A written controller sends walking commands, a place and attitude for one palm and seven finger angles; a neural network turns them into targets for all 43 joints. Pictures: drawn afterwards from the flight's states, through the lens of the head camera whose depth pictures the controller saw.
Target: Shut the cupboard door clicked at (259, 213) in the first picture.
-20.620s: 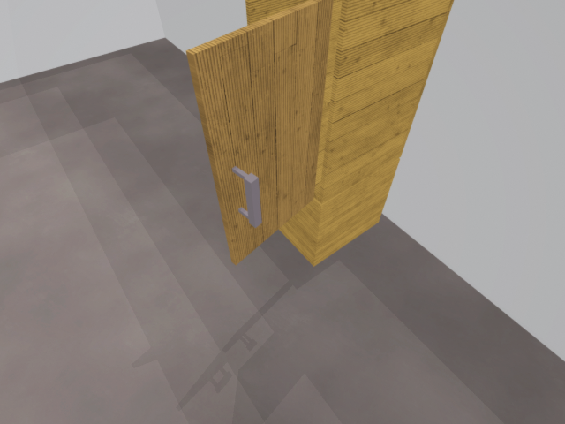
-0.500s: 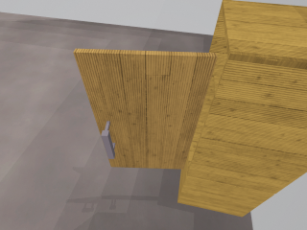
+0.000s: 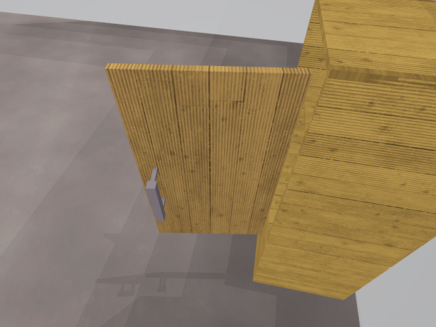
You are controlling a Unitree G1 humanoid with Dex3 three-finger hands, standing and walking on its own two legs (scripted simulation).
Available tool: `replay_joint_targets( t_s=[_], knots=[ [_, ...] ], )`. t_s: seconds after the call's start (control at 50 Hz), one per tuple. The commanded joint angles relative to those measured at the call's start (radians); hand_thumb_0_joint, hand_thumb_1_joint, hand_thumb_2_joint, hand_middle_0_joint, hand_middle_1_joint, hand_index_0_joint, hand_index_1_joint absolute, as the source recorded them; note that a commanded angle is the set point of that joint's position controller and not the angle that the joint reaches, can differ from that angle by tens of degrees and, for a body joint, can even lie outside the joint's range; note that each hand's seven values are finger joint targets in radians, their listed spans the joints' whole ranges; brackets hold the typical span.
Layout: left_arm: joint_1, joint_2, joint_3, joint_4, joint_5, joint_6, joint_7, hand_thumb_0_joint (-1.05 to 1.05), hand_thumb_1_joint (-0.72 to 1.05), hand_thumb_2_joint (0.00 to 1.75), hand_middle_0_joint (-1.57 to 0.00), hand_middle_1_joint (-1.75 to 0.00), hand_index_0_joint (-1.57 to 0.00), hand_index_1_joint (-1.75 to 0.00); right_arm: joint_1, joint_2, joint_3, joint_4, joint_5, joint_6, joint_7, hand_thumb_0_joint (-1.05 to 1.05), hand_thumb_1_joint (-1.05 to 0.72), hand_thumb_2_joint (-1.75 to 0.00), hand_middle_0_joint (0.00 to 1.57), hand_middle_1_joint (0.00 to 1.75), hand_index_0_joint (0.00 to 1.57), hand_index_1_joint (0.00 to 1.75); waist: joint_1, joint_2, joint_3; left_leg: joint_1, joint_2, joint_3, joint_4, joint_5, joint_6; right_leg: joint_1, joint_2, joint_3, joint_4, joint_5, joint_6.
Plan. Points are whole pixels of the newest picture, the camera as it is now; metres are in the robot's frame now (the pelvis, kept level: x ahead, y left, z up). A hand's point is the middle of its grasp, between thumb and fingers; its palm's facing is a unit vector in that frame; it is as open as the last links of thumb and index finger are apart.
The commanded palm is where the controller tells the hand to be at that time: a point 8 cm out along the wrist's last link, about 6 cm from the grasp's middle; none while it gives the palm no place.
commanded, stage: look again from close up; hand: left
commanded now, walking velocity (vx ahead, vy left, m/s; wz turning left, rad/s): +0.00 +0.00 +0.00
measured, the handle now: (157, 195) +0.42 +0.18 -0.08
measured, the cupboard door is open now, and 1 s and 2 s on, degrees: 100 100 100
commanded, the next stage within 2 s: raise the hand and make a fist in 0.32 s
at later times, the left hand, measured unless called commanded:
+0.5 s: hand out of the picture +0.07 +0.18 -0.14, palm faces +0.17 -0.96 -0.23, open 7.3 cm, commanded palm +0.10 +0.21 -0.07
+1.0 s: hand out of the picture +0.14 +0.15 -0.07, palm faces +0.11 -0.99 -0.06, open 5.4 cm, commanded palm +0.13 +0.21 -0.07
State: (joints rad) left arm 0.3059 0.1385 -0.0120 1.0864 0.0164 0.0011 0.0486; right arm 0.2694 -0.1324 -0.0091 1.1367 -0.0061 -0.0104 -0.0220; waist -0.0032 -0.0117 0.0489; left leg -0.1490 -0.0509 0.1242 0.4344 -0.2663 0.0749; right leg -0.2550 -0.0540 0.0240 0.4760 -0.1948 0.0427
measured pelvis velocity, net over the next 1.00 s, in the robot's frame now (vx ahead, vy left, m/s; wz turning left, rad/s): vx -0.03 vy -0.06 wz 0.11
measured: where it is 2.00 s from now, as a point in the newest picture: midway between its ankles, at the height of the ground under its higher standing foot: outside the picture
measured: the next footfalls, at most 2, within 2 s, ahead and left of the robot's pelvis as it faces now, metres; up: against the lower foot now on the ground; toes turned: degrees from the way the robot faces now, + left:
none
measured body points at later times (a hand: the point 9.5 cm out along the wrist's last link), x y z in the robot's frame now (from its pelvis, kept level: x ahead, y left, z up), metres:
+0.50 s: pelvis +0.00 -0.01 +0.00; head +0.01 -0.01 +0.45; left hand +0.06 +0.23 -0.12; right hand +0.03 -0.24 -0.15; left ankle -0.01 +0.07 -0.74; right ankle +0.04 -0.15 -0.74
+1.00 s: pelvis -0.03 -0.06 -0.13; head +0.05 -0.04 +0.31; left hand +0.13 +0.21 -0.07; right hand +0.25 -0.26 -0.17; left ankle -0.01 +0.07 -0.74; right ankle +0.04 -0.15 -0.74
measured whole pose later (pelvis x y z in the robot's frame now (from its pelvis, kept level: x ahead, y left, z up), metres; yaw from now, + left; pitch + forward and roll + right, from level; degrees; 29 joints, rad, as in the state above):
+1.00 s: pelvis -0.03 -0.06 -0.13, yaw +6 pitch +17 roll -2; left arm 0.45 0.24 0.17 0.00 -0.32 -0.55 -0.37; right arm 0.11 -0.26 -0.02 0.50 0.02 -0.29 -0.04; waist 0.07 0.00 -0.15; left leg -1.05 0.02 -0.05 1.38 -0.62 -0.02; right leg -1.07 -0.03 -0.14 1.32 -0.55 -0.07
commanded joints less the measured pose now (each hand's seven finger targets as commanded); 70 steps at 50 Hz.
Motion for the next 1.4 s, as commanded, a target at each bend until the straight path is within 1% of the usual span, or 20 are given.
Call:
replay_joint_targets(
  t_s=[0.0, 0.38, 0.4, 0.42, 0.44, 0.46, 0.48, 0.5, 0.54, 0.58, 0.62, 0.66, 0.7, 0.78, 0.86, 0.92, 1.0, 1.08, 1.22, 1.38],
  knots=[
    [0.068, 0.094, 0.026, -0.033, 0.002, -0.015, 0.004, 0.00, 0.90, 0.90, -0.20, -0.30, -0.20, -0.30, 0.054, -0.105, -0.019, -0.031, 0.001, -0.017, -0.006, 0.00, -0.90, -0.90, 0.20, 0.30, 0.20, 0.30, 0.001, 0.021, 0.039, -0.043, 0.163, -0.164, -0.141, 0.038, -0.036, -0.020, -0.051, 0.034, -0.053, 0.074, -0.055],
    [0.050, 0.105, 0.029, -0.033, -0.001, -0.021, 0.003, 0.00, 0.90, 0.90, -0.20, -0.30, -0.20, -0.30, 0.047, -0.105, -0.015, -0.024, 0.001, -0.015, -0.006, 0.00, -0.90, -0.90, 0.20, 0.30, 0.20, 0.30, -0.002, 0.001, 0.035, -0.004, 0.159, -0.148, -0.130, 0.091, -0.043, -0.015, -0.057, 0.059, -0.075, 0.096, -0.063],
    [0.094, 0.122, 0.019, 0.013, 0.011, -0.025, 0.034, 0.00, 0.90, 0.90, -0.20, -0.30, -0.20, -0.30, -0.006, -0.153, -0.011, -0.097, 0.007, -0.027, -0.001, 0.00, -0.90, -0.90, 0.20, 0.30, 0.20, 0.30, 0.017, -0.040, -0.023, -0.062, 0.209, -0.123, 0.029, 0.308, -0.053, 0.057, -0.070, 0.019, -0.017, 0.248, -0.049],
    [-0.842, 0.686, 0.404, -1.670, -0.100, -0.280, 0.041, 0.00, 0.90, 0.90, -0.20, -0.30, -0.20, -0.30, 0.072, -0.393, -0.057, -0.439, 0.011, -0.216, -0.099, 0.00, -0.90, -0.90, 0.20, 0.30, 0.20, 0.30, -0.161, 0.027, -0.435, 0.164, 0.155, -0.215, 0.023, 0.474, -0.077, 0.103, 0.048, -0.046, 0.161, 0.211, -0.045],
    [-0.135, 0.190, 0.030, -1.331, -0.126, -0.195, 0.041, 0.00, 0.90, 0.90, -0.22, -0.32, -0.22, -0.32, -0.036, -0.223, -0.002, -0.413, 0.064, -0.290, -0.094, 0.00, -0.90, -0.90, 0.20, 0.30, 0.20, 0.30, -0.016, 0.334, -0.543, 0.238, 0.125, -0.172, 0.025, 0.497, -0.114, -0.044, 0.084, -0.098, 0.168, -0.036, -0.065],
    [0.135, 0.003, -0.053, -1.250, -0.176, -0.062, 0.051, 0.00, 0.90, 0.90, -0.24, -0.34, -0.24, -0.34, -0.056, -0.209, 0.005, -0.422, 0.038, -0.343, -0.064, 0.00, -0.90, -0.90, 0.20, 0.30, 0.20, 0.30, 0.003, 0.381, -0.390, 0.122, 0.128, -0.184, -0.024, 0.467, -0.153, -0.065, 0.071, -0.109, 0.180, -0.107, -0.067],
    [0.027, 0.004, -0.051, -1.109, -0.168, -0.053, 0.064, 0.00, 0.90, 0.90, -0.25, -0.36, -0.25, -0.36, -0.036, -0.204, 0.004, -0.378, 0.053, -0.371, -0.048, 0.00, -0.90, -0.90, 0.20, 0.30, 0.20, 0.30, -0.057, 0.179, -0.073, -0.094, 0.107, -0.200, -0.021, 0.264, -0.134, -0.152, 0.052, -0.112, 0.170, -0.112, -0.054],
    [-0.059, 0.020, -0.014, -1.087, -0.170, -0.106, 0.053, 0.00, 0.90, 0.90, -0.27, -0.38, -0.27, -0.38, -0.027, -0.236, -0.025, -0.420, 0.038, -0.382, -0.030, 0.00, -0.90, -0.90, 0.20, 0.30, 0.20, 0.30, -0.080, 0.085, 0.065, -0.217, 0.084, -0.222, 0.028, 0.053, -0.120, -0.200, 0.049, -0.126, 0.112, -0.095, -0.058],
    [0.077, 0.051, 0.093, -0.867, -0.181, -0.254, -0.009, 0.00, 0.90, 0.90, -0.31, -0.42, -0.31, -0.42, -0.043, -0.249, -0.050, -0.487, 0.015, -0.389, -0.008, 0.00, -0.90, -0.90, 0.20, 0.30, 0.20, 0.30, -0.057, -0.203, 0.082, -0.421, 0.053, -0.218, 0.154, -0.158, -0.096, -0.330, 0.046, -0.148, 0.142, -0.229, -0.060],
    [0.274, 0.017, 0.129, -0.772, -0.229, -0.432, -0.138, 0.00, 0.90, 0.90, -0.35, -0.46, -0.35, -0.46, -0.067, -0.232, -0.069, -0.570, 0.011, -0.392, 0.024, 0.00, -0.90, -0.90, 0.20, 0.30, 0.20, 0.30, 0.027, -0.286, -0.034, -0.531, 0.021, -0.156, 0.296, -0.136, -0.105, -0.375, 0.038, -0.127, 0.242, -0.315, -0.074],
    [0.318, 0.071, 0.202, -0.799, -0.281, -0.622, -0.289, 0.00, 0.90, 0.90, -0.38, -0.50, -0.38, -0.50, -0.101, -0.238, -0.087, -0.635, 0.004, -0.382, 0.044, 0.00, -0.90, -0.90, 0.20, 0.30, 0.20, 0.30, 0.064, -0.249, -0.150, -0.646, 0.001, -0.115, 0.434, -0.127, -0.107, -0.384, 0.025, -0.067, 0.352, -0.296, -0.084],
    [0.321, 0.179, 0.291, -0.772, -0.277, -0.735, -0.408, 0.00, 0.90, 0.90, -0.42, -0.54, -0.42, -0.54, -0.111, -0.243, -0.103, -0.682, 0.014, -0.367, 0.062, 0.00, -0.90, -0.90, 0.20, 0.30, 0.20, 0.30, 0.085, -0.047, -0.203, -0.728, -0.002, -0.110, 0.529, -0.111, -0.106, -0.414, 0.013, -0.016, 0.456, -0.246, -0.106],
    [0.278, 0.187, 0.271, -0.903, -0.303, -0.697, -0.451, 0.00, 0.90, 0.90, -0.46, -0.58, -0.46, -0.58, -0.161, -0.248, -0.099, -0.769, 0.030, -0.350, 0.061, 0.00, -0.90, -0.90, 0.20, 0.30, 0.20, 0.30, 0.094, 0.039, -0.289, -0.751, -0.009, -0.090, 0.559, -0.146, -0.083, -0.458, 0.021, -0.004, 0.505, -0.281, -0.098],
    [0.063, 0.258, 0.312, -1.250, -0.357, -0.635, -0.412, 0.00, 0.90, 0.90, -0.53, -0.66, -0.53, -0.66, -0.142, -0.241, -0.089, -0.834, 0.033, -0.337, 0.017, 0.00, -0.90, -0.90, 0.20, 0.30, 0.20, 0.30, 0.052, 0.079, -0.429, -0.792, 0.012, -0.121, 0.662, -0.157, -0.055, -0.485, 0.026, 0.071, 0.512, -0.363, -0.081],
    [-0.050, 0.230, 0.228, -1.432, -0.341, -0.675, -0.379, 0.00, 0.90, 0.90, -0.60, -0.74, -0.60, -0.74, -0.094, -0.235, -0.072, -0.783, 0.021, -0.334, -0.017, 0.00, -0.90, -0.90, 0.20, 0.30, 0.20, 0.30, -0.036, 0.073, -0.428, -0.806, 0.038, -0.144, 0.772, -0.102, -0.039, -0.546, 0.043, 0.076, 0.551, -0.245, -0.070],
    [-0.026, 0.209, 0.188, -1.357, -0.334, -0.642, -0.427, 0.00, 0.90, 0.90, -0.66, -0.80, -0.66, -0.80, -0.089, -0.244, -0.069, -0.747, 0.031, -0.332, -0.034, 0.00, -0.90, -0.90, 0.20, 0.30, 0.20, 0.30, -0.055, 0.049, -0.405, -0.844, 0.047, -0.152, 0.801, -0.122, -0.037, -0.586, 0.048, 0.060, 0.557, -0.264, -0.066],
    [0.053, 0.252, 0.258, -1.252, -0.361, -0.486, -0.494, 0.00, 0.90, 0.90, -0.73, -0.88, -0.73, -0.88, -0.104, -0.239, -0.065, -0.754, 0.052, -0.306, -0.048, 0.00, -0.90, -0.90, 0.20, 0.30, 0.20, 0.30, -0.009, -0.008, -0.453, -0.896, 0.045, -0.146, 0.794, -0.128, -0.039, -0.495, 0.032, 0.085, 0.522, -0.306, -0.052],
    [0.110, 0.266, 0.339, -1.273, -0.388, -0.391, -0.468, 0.00, 0.90, 0.90, -0.81, -0.96, -0.81, -0.96, -0.137, -0.207, -0.060, -0.776, 0.052, -0.282, -0.042, 0.00, -0.90, -0.90, 0.20, 0.30, 0.20, 0.30, 0.041, -0.015, -0.516, -0.897, 0.040, -0.152, 0.766, -0.078, -0.048, -0.404, 0.017, 0.083, 0.533, -0.229, -0.043],
    [0.133, 0.204, 0.281, -1.263, -0.373, -0.472, -0.410, 0.00, 0.90, 0.90, -0.93, -1.10, -0.93, -1.10, -0.119, -0.203, -0.062, -0.767, 0.038, -0.291, -0.030, 0.00, -0.90, -0.90, 0.20, 0.30, 0.20, 0.30, 0.021, -0.048, -0.461, -0.899, 0.042, -0.163, 0.735, -0.095, -0.054, -0.498, 0.031, 0.023, 0.578, -0.239, -0.053],
    [0.111, 0.230, 0.254, -1.346, -0.354, -0.522, -0.391, 0.00, 0.90, 0.90, -1.08, -1.26, -1.08, -1.26, -0.094, -0.242, -0.060, -0.797, 0.033, -0.283, -0.033, 0.00, -0.90, -0.90, 0.20, 0.30, 0.20, 0.30, 0.025, 0.063, -0.461, -0.808, 0.040, -0.186, 0.668, -0.129, -0.055, -0.606, 0.056, -0.063, 0.634, -0.275, -0.082]
  ],
)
